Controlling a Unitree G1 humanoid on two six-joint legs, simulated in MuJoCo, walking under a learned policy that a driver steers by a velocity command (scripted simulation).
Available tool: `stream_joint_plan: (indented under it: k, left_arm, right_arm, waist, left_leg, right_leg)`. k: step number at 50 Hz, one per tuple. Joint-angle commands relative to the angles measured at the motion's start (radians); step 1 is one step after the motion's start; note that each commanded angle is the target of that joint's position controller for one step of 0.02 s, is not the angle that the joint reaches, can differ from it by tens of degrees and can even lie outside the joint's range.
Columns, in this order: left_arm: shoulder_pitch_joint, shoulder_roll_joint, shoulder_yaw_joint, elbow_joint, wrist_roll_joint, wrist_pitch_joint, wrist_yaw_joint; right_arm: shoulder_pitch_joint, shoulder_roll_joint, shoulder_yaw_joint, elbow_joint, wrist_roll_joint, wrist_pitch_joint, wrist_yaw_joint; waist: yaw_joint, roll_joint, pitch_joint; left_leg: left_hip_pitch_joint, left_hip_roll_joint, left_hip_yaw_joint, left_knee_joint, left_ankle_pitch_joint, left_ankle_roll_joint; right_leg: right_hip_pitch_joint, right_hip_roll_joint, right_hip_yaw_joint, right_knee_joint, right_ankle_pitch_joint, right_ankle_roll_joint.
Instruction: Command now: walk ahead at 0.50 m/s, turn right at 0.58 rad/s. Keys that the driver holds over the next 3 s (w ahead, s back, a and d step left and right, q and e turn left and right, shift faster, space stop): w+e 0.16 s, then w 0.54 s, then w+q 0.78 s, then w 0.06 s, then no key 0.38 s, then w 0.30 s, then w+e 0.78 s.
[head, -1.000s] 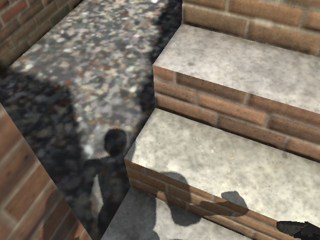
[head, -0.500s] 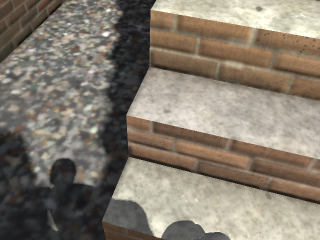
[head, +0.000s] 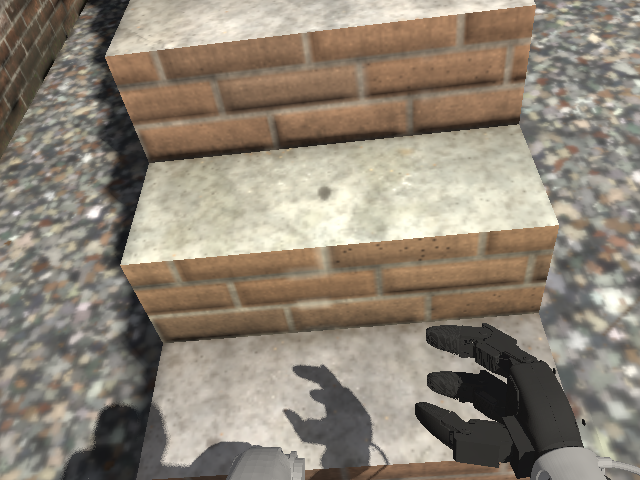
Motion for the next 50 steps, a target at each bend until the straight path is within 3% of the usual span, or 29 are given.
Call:
stream_joint_plan:
  k: [1,7,10,11,12,13,14,15,16,19,22,26,28,30,32,34,35,36,37,38,39,41,42,43,45,46,47,48,50]
  left_arm:
    - [-0.045,0.110,0.019,-0.046,0.005,-0.013,0.006]
    - [0.065,0.137,0.030,0.040,0.012,0.021,0.073]
    - [-0.141,0.294,0.071,-0.019,-0.025,-0.024,0.101]
    - [-0.167,0.348,0.079,0.002,-0.029,-0.046,0.085]
    - [-0.177,0.324,0.076,0.008,-0.016,-0.061,0.070]
    - [-0.131,0.189,0.046,0.025,0.021,-0.073,0.033]
    - [-0.140,0.039,0.021,0.078,0.011,-0.092,-0.011]
    - [-0.275,0.055,0.039,-0.031,-0.023,-0.094,-0.066]
    - [-0.426,0.057,0.021,-0.134,-0.039,-0.087,-0.084]
    - [-0.355,0.031,-0.021,-0.160,-0.049,-0.083,-0.090]
    - [-0.378,-0.003,-0.050,-0.197,-0.055,-0.081,-0.076]
    - [-0.432,0.050,-0.047,-0.237,-0.034,-0.064,-0.011]
    - [-0.659,0.054,-0.064,-0.351,-0.033,-0.075,0.000]
    - [-0.880,-0.027,-0.082,-0.424,-0.013,-0.110,-0.022]
    - [-0.539,0.119,-0.012,-0.351,-0.021,-0.086,-0.006]
    - [-0.305,0.216,0.047,-0.203,-0.042,-0.021,0.014]
    - [-0.143,0.241,0.051,-0.117,-0.046,0.013,0.033]
    - [-0.115,0.290,0.040,-0.079,0.046,0.002,0.039]
    - [0.014,0.232,0.045,-0.013,0.083,0.002,0.042]
    - [-0.004,0.183,0.042,0.027,0.083,-0.005,0.036]
    - [-0.053,0.163,0.049,0.060,0.038,-0.019,0.039]
    - [0.365,0.044,0.005,0.241,0.056,-0.035,0.016]
    - [0.404,0.145,0.027,0.269,0.084,-0.067,0.025]
    - [0.305,0.226,0.052,0.230,0.063,-0.079,0.051]
    - [0.091,0.232,0.063,0.152,0.006,-0.097,0.084]
    - [-0.105,0.265,0.062,0.108,-0.019,-0.093,0.075]
    - [-0.427,0.286,0.068,-0.002,-0.045,-0.070,0.071]
    - [-0.315,0.347,0.105,-0.004,-0.095,-0.076,0.051]
    - [-0.406,0.343,0.112,-0.125,-0.087,-0.103,0.002]
  right_arm:
    - [0.004,0.040,0.031,-0.027,0.012,-0.011,0.013]
    - [-0.358,0.111,0.074,-0.199,-0.041,-0.004,-0.030]
    - [0.081,-0.173,-0.060,-0.051,-0.040,-0.002,-0.004]
    - [0.218,-0.263,-0.093,0.003,-0.030,0.013,0.004]
    - [0.308,-0.285,-0.103,0.085,-0.029,0.029,0.017]
    - [0.466,-0.354,-0.123,0.194,-0.089,0.043,0.022]
    - [0.546,-0.286,-0.120,0.267,-0.119,0.076,-0.002]
    - [0.467,-0.156,-0.092,0.323,-0.070,0.096,-0.029]
    - [0.389,-0.104,-0.087,0.361,-0.035,0.093,-0.037]
    - [0.283,0.057,-0.038,0.476,-0.053,0.038,-0.019]
    - [0.294,-0.020,-0.045,0.478,-0.027,0.025,-0.003]
    - [0.360,-0.121,-0.050,0.443,-0.018,-0.001,-0.019]
    - [0.461,-0.230,-0.087,0.436,0.021,0.000,-0.037]
    - [0.757,-0.131,-0.063,0.538,-0.006,0.043,-0.036]
    - [0.593,-0.352,-0.119,0.447,-0.030,0.065,-0.055]
    - [0.453,-0.339,-0.132,0.349,0.005,0.063,-0.078]
    - [0.358,-0.239,-0.112,0.288,-0.019,0.048,-0.056]
    - [0.491,-0.079,-0.083,0.282,-0.016,0.008,-0.032]
    - [0.506,-0.100,-0.081,0.270,0.049,-0.016,0.000]
    - [0.365,-0.088,-0.073,0.181,0.106,-0.010,0.016]
    - [0.189,-0.011,-0.027,0.060,0.121,0.012,0.015]
    - [-0.343,0.103,0.050,-0.116,-0.007,-0.020,0.038]
    - [-0.333,0.063,0.053,-0.147,0.011,-0.025,0.065]
    - [-0.242,0.028,0.054,-0.140,0.014,-0.012,0.066]
    - [-0.134,0.021,0.063,-0.091,-0.011,0.040,0.063]
    - [-0.115,-0.003,0.060,-0.092,-0.041,0.038,0.065]
    - [0.073,-0.095,0.030,-0.021,-0.036,0.040,0.080]
    - [0.173,-0.134,-0.013,0.091,-0.026,0.068,0.058]
    - [0.218,-0.200,-0.078,0.242,-0.029,0.067,0.053]
  waist:
    - [-0.048,-0.074,0.084]
    - [0.030,-0.243,-0.026]
    - [-0.206,-0.362,-0.407]
    - [-0.259,-0.359,-0.446]
    - [-0.262,-0.263,-0.448]
    - [-0.178,0.163,-0.491]
    - [-0.207,0.396,-0.477]
    - [-0.149,0.129,-0.308]
    - [-0.097,0.017,-0.044]
    - [0.077,-0.166,0.149]
    - [0.096,-0.136,0.187]
    - [0.045,-0.002,0.115]
    - [-0.033,0.049,0.107]
    - [-0.124,-0.043,0.012]
    - [0.020,0.185,-0.195]
    - [0.075,0.171,-0.106]
    - [0.123,-0.051,-0.044]
    - [0.028,-0.311,-0.220]
    - [0.083,-0.322,-0.408]
    - [0.087,-0.290,-0.323]
    - [0.077,-0.279,-0.197]
    - [0.275,-0.166,-0.156]
    - [0.242,-0.344,-0.217]
    - [0.156,-0.359,-0.340]
    - [0.025,-0.153,-0.379]
    - [-0.108,-0.042,-0.311]
    - [-0.259,-0.085,-0.261]
    - [-0.191,-0.055,-0.226]
    - [-0.138,0.290,0.174]
  left_leg:
    - [-0.344,0.007,0.026,0.202,0.030,-0.031]
    - [-0.026,0.013,0.215,-0.381,-0.009,-0.083]
    - [0.769,-0.082,0.193,-0.878,-0.133,0.002]
    - [0.869,-0.089,0.111,-1.122,-0.184,-0.003]
    - [1.002,-0.079,0.015,-1.305,-0.165,-0.001]
    - [1.289,0.139,-0.430,-1.470,0.123,0.122]
    - [1.363,0.333,-1.006,-1.847,0.238,0.329]
    - [1.205,0.369,-1.134,-1.991,-0.305,0.309]
    - [1.019,0.350,-0.971,-1.937,-0.556,0.270]
    - [0.728,0.206,-0.389,-1.850,-0.268,0.121]
    - [0.698,0.186,-0.079,-1.915,-0.076,0.099]
    - [0.731,0.189,-0.035,-2.041,0.091,0.170]
    - [0.892,0.169,0.018,-2.205,0.105,0.150]
    - [1.123,0.063,0.064,-2.032,0.735,0.099]
    - [1.295,0.114,-0.012,-1.731,1.471,0.067]
    - [1.121,0.061,-0.061,-1.344,0.784,0.010]
    - [0.576,-0.095,-0.011,-0.818,-0.296,-0.070]
    - [0.095,-0.156,-0.160,-0.134,-0.699,-0.067]
    - [-0.128,-0.169,-0.205,0.263,-0.789,-0.041]
    - [-0.404,-0.143,-0.153,0.467,-0.817,-0.038]
    - [-0.590,-0.049,-0.116,0.459,-0.847,-0.022]
    - [-0.697,-0.103,0.083,0.226,-1.009,-0.052]
    - [-0.694,-0.082,0.034,0.221,-1.087,-0.064]
    - [-0.591,-0.026,-0.052,0.119,-1.068,-0.054]
    - [-0.192,0.039,-0.135,-0.297,-0.892,-0.031]
    - [0.116,0.054,-0.129,-0.862,-0.777,-0.020]
    - [0.680,0.067,-0.187,-1.577,-0.461,0.021]
    - [1.181,0.072,-0.198,-1.932,0.048,0.069]
    - [1.474,0.118,-0.144,-2.360,0.645,0.084]
  right_leg:
    - [0.067,-0.194,0.259,-0.199,0.107,-0.025]
    - [0.005,-0.224,0.267,-0.518,0.417,-0.167]
    - [0.219,-0.258,0.078,-0.254,2.046,-0.137]
    - [0.359,-0.285,0.071,-0.096,2.235,-0.174]
    - [0.345,-0.267,0.076,0.060,2.117,-0.203]
    - [0.086,-0.130,0.082,0.381,1.247,-0.168]
    - [-0.249,0.171,0.210,1.036,0.264,-0.054]
    - [-0.502,0.163,0.259,1.425,0.167,-0.027]
    - [-0.680,0.108,0.219,1.502,0.098,-0.031]
    - [-0.669,0.024,0.189,1.519,0.165,-0.077]
    - [-0.733,-0.017,0.123,1.350,0.243,-0.057]
    - [-0.682,-0.057,-0.022,1.216,0.247,0.032]
    - [-0.589,-0.123,-0.180,0.657,0.081,0.077]
    - [-0.305,-0.015,-0.390,0.374,-0.158,0.112]
    - [0.081,0.001,-0.336,-0.027,0.263,0.144]
    - [0.270,-0.134,-0.165,-0.595,0.717,0.090]
    - [0.601,-0.318,-0.021,-0.548,1.127,0.016]
    - [0.940,-0.494,0.036,0.019,2.035,-0.043]
    - [1.076,-0.631,0.065,0.125,2.116,-0.130]
    - [1.079,-0.601,0.023,0.051,1.718,-0.139]
    - [1.053,-0.585,0.005,-0.040,1.286,-0.098]
    - [1.315,-0.426,-0.022,-0.025,1.705,-0.043]
    - [1.423,-0.472,0.051,0.055,2.077,-0.105]
    - [1.450,-0.531,0.132,0.063,2.081,-0.159]
    - [1.123,-0.535,0.219,-0.106,1.472,-0.150]
    - [0.939,-0.439,0.081,-0.035,1.707,-0.089]
    - [0.511,-0.331,-0.005,0.008,1.749,-0.046]
    - [0.169,-0.336,0.020,0.056,1.334,-0.035]
    - [-0.394,-0.009,-0.108,0.672,-0.305,0.088]
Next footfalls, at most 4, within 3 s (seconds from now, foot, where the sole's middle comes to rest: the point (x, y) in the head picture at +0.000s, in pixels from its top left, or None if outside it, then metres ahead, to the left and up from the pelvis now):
0.24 left None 0.28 0.10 -0.57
0.70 right None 0.29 -0.21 -0.57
1.04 left None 0.17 0.04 -0.56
1.16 right None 0.37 -0.12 -0.36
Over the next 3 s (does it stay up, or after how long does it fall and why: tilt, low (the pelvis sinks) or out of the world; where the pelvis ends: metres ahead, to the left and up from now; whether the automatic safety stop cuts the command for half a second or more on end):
stays up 0.85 0.00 0.79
